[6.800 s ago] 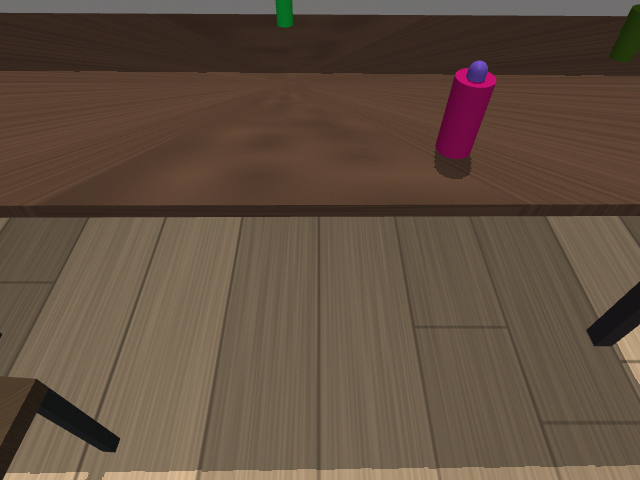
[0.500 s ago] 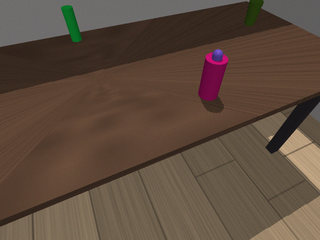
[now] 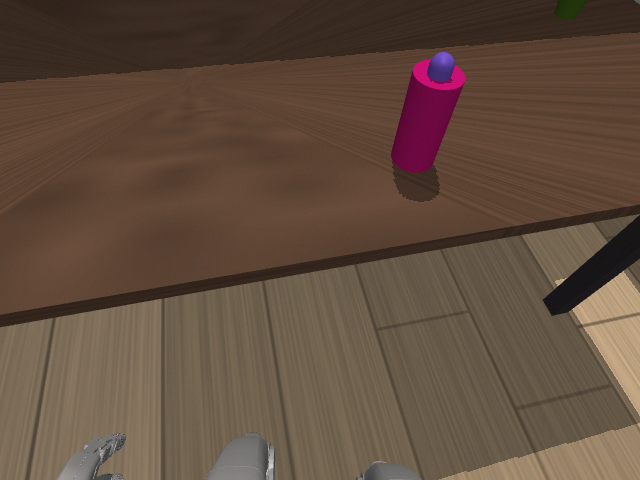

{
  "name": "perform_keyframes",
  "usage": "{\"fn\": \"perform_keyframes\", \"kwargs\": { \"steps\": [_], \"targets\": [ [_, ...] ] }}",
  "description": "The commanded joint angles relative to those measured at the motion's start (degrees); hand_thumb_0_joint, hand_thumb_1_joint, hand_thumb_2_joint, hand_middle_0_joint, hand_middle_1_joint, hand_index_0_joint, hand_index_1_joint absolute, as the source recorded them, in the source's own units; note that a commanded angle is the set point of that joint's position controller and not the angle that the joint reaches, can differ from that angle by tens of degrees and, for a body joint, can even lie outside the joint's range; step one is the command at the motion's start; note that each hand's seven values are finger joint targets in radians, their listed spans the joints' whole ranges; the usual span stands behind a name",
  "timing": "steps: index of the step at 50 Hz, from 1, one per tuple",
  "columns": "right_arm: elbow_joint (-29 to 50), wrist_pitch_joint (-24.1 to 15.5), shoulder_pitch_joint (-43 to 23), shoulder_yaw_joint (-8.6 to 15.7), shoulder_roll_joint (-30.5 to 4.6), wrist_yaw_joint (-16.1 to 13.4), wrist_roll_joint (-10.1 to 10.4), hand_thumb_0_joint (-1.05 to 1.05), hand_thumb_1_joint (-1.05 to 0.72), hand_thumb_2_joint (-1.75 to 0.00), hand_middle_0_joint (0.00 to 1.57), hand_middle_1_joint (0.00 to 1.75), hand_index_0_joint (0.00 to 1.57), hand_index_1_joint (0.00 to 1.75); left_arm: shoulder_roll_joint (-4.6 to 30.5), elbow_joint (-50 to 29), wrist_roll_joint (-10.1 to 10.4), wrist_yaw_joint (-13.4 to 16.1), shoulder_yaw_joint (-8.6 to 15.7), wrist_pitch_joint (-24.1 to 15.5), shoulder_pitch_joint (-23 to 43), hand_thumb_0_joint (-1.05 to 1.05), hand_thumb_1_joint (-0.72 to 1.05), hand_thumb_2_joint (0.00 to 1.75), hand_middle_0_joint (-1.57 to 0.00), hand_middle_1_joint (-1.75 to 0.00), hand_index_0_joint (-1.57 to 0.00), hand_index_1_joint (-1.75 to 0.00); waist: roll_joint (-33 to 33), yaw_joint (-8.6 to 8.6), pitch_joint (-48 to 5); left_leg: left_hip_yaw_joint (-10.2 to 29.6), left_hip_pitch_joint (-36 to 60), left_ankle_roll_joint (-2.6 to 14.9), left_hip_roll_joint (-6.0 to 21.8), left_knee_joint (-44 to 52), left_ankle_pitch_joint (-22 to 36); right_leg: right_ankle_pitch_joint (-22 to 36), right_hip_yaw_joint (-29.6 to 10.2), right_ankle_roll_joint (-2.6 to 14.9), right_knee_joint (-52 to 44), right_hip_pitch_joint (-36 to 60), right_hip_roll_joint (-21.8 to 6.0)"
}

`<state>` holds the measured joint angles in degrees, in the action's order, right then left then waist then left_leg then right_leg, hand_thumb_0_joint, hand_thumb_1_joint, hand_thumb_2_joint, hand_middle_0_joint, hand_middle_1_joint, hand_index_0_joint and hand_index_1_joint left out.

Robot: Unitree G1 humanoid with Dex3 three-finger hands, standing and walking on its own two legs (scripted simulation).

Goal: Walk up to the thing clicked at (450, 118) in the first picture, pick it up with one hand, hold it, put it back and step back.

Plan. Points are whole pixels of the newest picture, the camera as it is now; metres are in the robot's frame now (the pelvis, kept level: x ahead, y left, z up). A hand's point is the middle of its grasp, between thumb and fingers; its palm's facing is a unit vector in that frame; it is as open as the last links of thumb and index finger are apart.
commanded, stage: walk up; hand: right
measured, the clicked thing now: (426, 112) +0.60 -0.15 +0.09
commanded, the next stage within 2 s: none
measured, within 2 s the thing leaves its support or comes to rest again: neither
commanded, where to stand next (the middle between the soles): +0.10 -0.10 m, yaw +14 degrees
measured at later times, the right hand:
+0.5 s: hand (636, 454) +0.17 -0.44 -0.14, palm faces -0.20 +0.86 -0.47, open 7.4 cm
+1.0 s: hand (556, 409) +0.23 -0.34 -0.13, palm faces -0.34 +0.87 -0.36, open 7.4 cm
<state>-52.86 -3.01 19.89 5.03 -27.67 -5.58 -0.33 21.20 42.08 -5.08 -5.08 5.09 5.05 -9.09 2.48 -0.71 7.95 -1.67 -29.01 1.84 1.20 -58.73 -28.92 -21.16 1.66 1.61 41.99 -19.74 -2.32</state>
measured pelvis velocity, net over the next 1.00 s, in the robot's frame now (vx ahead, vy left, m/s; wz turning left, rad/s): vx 0.02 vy -0.14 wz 0.31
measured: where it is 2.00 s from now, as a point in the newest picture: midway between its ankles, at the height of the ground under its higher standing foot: outside the picture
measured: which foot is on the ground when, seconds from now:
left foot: up 0.00-0.06, down 0.08-0.36, up 0.38-0.80, down 0.82-1.00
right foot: down 0.00-0.08, up 0.10-0.34, down 0.36-1.00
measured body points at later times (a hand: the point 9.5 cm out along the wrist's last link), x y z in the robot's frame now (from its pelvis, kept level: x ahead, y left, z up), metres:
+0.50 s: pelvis +0.03 -0.16 -0.01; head +0.05 -0.17 +0.44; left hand +0.00 +0.17 -0.11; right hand +0.18 -0.49 -0.11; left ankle +0.03 +0.01 -0.67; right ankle +0.05 -0.29 -0.72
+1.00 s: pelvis +0.02 -0.14 +0.00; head +0.05 -0.13 +0.45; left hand -0.05 +0.19 -0.11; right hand +0.24 -0.38 -0.11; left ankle +0.02 -0.02 -0.72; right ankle +0.07 -0.27 -0.69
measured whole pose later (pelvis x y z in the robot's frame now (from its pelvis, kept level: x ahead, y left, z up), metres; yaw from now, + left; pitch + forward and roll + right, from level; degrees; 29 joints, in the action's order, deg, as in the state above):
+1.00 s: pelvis +0.02 -0.14 +0.00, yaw +18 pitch -3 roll +0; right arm -46.8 1.2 7.6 2.6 -21.8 1.8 -0.8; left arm 24.8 51.6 0.0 1.8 2.2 -1.1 -16.2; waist 0.1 -1.9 7.4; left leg 0.4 -19.4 1.4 -1.1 -40.9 -18.6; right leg -30.9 1.1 1.2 54.4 -22.9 -4.6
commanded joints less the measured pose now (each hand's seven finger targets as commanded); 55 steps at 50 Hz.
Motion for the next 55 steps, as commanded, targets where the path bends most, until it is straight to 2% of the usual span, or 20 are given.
{"fn": "perform_keyframes", "kwargs": {
  "steps": [1,2,3,4,5,10,14,17,19,20,24,29,35,41,42,43,44,47,53,55],
  "targets": [
    [-0.4,-2.3,16.2,3.1,-8.4,-0.8,0.1,0.00,-0.90,-0.90,0.20,0.30,0.20,0.30,14.8,-8.0,0.0,1.4,4.5,-0.7,4.2,0.00,0.90,0.90,-0.20,-0.30,-0.20,-0.30,8.0,2.56,-7.3,-2.1,12.3,2.17,-0.6,20.8,8.0,13.3,-8.7,12.69,-7.2,-0.3,-9.4],
    [-1.1,-2.7,20.1,3.3,-8.0,-1.1,-0.4,0.00,-0.90,-0.90,0.20,0.30,0.20,0.30,13.5,-8.3,0.9,1.5,4.0,-0.4,4.4,0.00,0.90,0.90,-0.20,-0.30,-0.20,-0.30,3.4,4.68,-8.8,-0.6,19.9,1.37,-0.4,28.7,15.6,9.8,-5.9,10.42,0.7,-3.6,-7.8],
    [0.3,-3.1,19.3,4.2,-11.7,-1.5,-2.0,0.00,-0.90,-0.90,0.20,0.30,0.20,0.30,9.8,-8.9,2.1,1.7,2.9,-0.4,2.8,0.00,0.90,0.90,-0.20,-0.30,-0.20,-0.30,-7.3,5.19,-8.4,13.5,25.0,3.03,6.5,35.1,13.0,3.0,-2.7,6.12,11.1,-11.4,-3.6],
    [4.0,-3.3,14.0,5.1,-17.3,-1.9,-3.1,0.00,-0.90,-0.90,0.20,0.30,0.20,0.30,7.6,-8.8,2.1,1.8,2.2,-0.1,-0.8,0.00,0.90,0.90,-0.20,-0.30,-0.20,-0.30,-14.2,1.36,-7.5,41.5,27.3,8.42,21.9,38.8,16.4,-9.7,-4.0,1.19,21.1,-22.9,1.4],
    [6.5,-3.2,9.6,5.8,-21.2,-2.1,-1.0,0.00,-0.90,-0.90,0.20,0.30,0.20,0.30,14.4,-6.5,1.3,2.3,4.1,0.9,-3.0,0.00,0.90,0.90,-0.20,-0.30,-0.20,-0.30,-5.7,1.46,-8.7,47.7,19.5,15.12,28.7,40.7,7.9,-14.5,-9.4,0.21,27.1,-18.7,-1.6],
    [7.5,-2.7,1.8,3.4,-14.9,-0.5,-1.5,0.00,-0.90,-0.90,0.20,0.30,0.20,0.30,14.9,-1.9,2.8,1.7,5.4,0.2,-5.5,0.00,0.90,0.90,-0.20,-0.30,-0.20,-0.30,-12.3,-0.68,-5.1,19.9,7.7,10.87,12.2,34.1,7.9,-4.5,-6.7,-1.20,25.1,-10.8,-2.8],
    [9.4,-1.1,-2.1,2.6,-14.2,1.7,-2.7,0.00,-0.90,-0.90,0.20,0.30,0.20,0.30,12.7,0.3,4.0,1.9,4.6,-1.5,-5.6,0.00,0.90,0.90,-0.20,-0.30,-0.20,-0.30,-17.7,0.61,-6.2,15.8,3.6,10.58,8.7,31.5,2.2,-11.4,0.3,-1.67,9.9,-1.8,0.1],
    [10.5,1.4,-5.9,1.4,-10.6,2.8,-2.0,0.00,-0.90,-0.90,0.20,0.30,0.20,0.30,12.4,5.1,4.3,3.9,4.5,-3.7,-14.4,0.00,0.90,0.90,-0.20,-0.30,-0.20,-0.30,-9.4,-4.37,-6.4,8.5,-2.7,5.92,2.7,14.1,8.4,-2.2,3.1,-1.57,-9.6,9.0,3.2],
    [12.3,1.8,-3.6,0.2,-4.4,2.1,-0.8,0.00,-0.90,-0.90,0.20,0.30,0.20,0.30,23.6,1.4,2.7,4.7,5.4,-5.3,-6.4,0.00,0.90,0.90,-0.20,-0.30,-0.20,-0.30,10.8,-0.90,-3.6,10.2,-12.3,0.06,-5.2,-5.0,-6.0,-15.3,-39.7,9.24,-28.1,1.0,-21.3],
    [11.2,1.7,-4.5,1.6,-8.6,1.6,-0.9,0.00,-0.90,-0.90,0.20,0.30,0.20,0.30,25.9,0.3,3.0,4.8,5.4,-5.7,-0.8,0.00,0.90,0.90,-0.20,-0.30,-0.20,-0.30,9.5,0.53,-1.4,13.6,-10.3,-0.18,-1.9,-10.0,-6.1,-15.1,-45.7,14.46,-30.8,-3.1,-25.9],
    [6.8,2.2,-2.4,2.2,-9.1,3.7,-0.4,0.00,-0.90,-0.90,0.20,0.30,0.20,0.30,20.4,4.2,3.4,5.8,4.2,-8.1,-4.0,0.00,0.90,0.90,-0.20,-0.30,-0.20,-0.30,6.9,0.31,-0.4,10.7,-8.7,-0.27,-0.4,-6.1,3.3,5.5,-20.3,9.20,-18.2,4.4,-16.1],
    [8.8,3.9,-7.2,2.2,-6.9,5.8,-1.2,0.00,-0.90,-0.90,0.20,0.30,0.20,0.30,20.0,5.6,4.0,7.3,3.8,-9.1,-11.2,0.00,0.90,0.90,-0.20,-0.30,-0.20,-0.30,8.8,-2.21,-4.2,10.0,-7.6,-1.18,-1.7,-1.4,4.1,33.0,-13.6,9.28,-14.1,14.2,-16.6],
    [11.3,4.4,-13.0,2.4,-6.0,6.9,-1.4,0.00,-0.90,-0.90,0.20,0.30,0.20,0.30,20.2,4.2,4.2,8.3,3.6,-9.1,-14.5,0.00,0.90,0.90,-0.20,-0.30,-0.20,-0.30,7.2,-3.89,-8.1,5.3,-4.0,-0.87,-1.2,7.7,2.8,44.1,-9.8,10.43,-9.4,18.9,-17.7],
    [7.9,3.4,-5.1,3.7,-7.1,7.3,-1.4,0.00,-0.90,-0.90,0.20,0.30,0.20,0.30,17.8,1.8,4.8,8.0,1.2,-8.0,-9.6,0.00,0.90,0.90,-0.20,-0.30,-0.20,-0.30,2.2,2.69,-12.3,2.3,23.6,3.21,-2.6,28.7,14.7,28.9,-0.6,5.01,4.9,1.1,-12.0],
    [8.3,3.1,-3.3,4.9,-11.5,6.9,-2.0,0.00,-0.90,-0.90,0.20,0.30,0.20,0.30,13.7,1.4,5.1,7.8,0.0,-7.9,-11.6,0.00,0.90,0.90,-0.20,-0.30,-0.20,-0.30,-10.9,3.94,-14.2,17.7,31.0,7.25,7.1,31.8,19.0,14.5,2.7,1.24,16.7,-10.3,-7.1],
    [9.6,3.1,-4.9,4.9,-13.9,6.7,-0.7,0.00,-0.90,-0.90,0.20,0.30,0.20,0.30,14.1,1.2,5.4,8.3,0.0,-7.3,-8.2,0.00,0.90,0.90,-0.20,-0.30,-0.20,-0.30,-16.1,4.69,-13.7,31.4,24.8,15.05,18.1,35.4,20.7,-17.0,2.6,-0.05,18.2,-12.1,-0.7],
    [8.9,3.2,-5.1,4.9,-13.3,6.5,-0.3,0.00,-0.90,-0.90,0.20,0.30,0.20,0.30,16.6,2.3,4.7,8.8,0.5,-7.2,-5.4,0.00,0.90,0.90,-0.20,-0.30,-0.20,-0.30,-11.3,4.75,-10.6,32.2,17.6,17.55,18.9,37.4,15.6,-19.6,-2.7,0.01,20.6,-9.4,-2.3],
    [10.0,3.1,-12.3,2.7,-9.7,5.7,-0.5,0.00,-0.90,-0.90,0.20,0.30,0.20,0.30,15.7,6.0,5.3,7.8,0.5,-7.2,-10.2,0.00,0.90,0.90,-0.20,-0.30,-0.20,-0.30,-10.2,0.55,-5.3,18.2,11.1,11.64,11.6,34.5,16.4,-10.4,-2.4,-0.22,15.6,-7.0,-3.5],
    [9.3,4.0,-16.3,0.8,-6.8,6.5,-0.2,0.00,-0.90,-0.90,0.20,0.30,0.20,0.30,14.1,9.6,3.9,7.3,0.9,-8.5,-12.3,0.00,0.90,0.90,-0.20,-0.30,-0.20,-0.30,-8.8,-2.19,-6.7,13.1,2.1,6.96,8.4,28.4,7.3,2.5,0.5,0.24,-8.8,10.9,1.2],
    [8.5,4.1,-15.2,-0.5,-2.9,6.6,0.3,0.00,-0.90,-0.90,0.20,0.30,0.20,0.30,18.6,8.0,2.8,7.4,1.6,-9.5,-8.4,0.00,0.90,0.90,-0.20,-0.30,-0.20,-0.30,2.4,-1.73,-5.1,8.1,-2.4,0.74,0.3,17.5,2.8,-6.8,-23.7,5.52,-21.8,8.7,-12.3]
  ]
}}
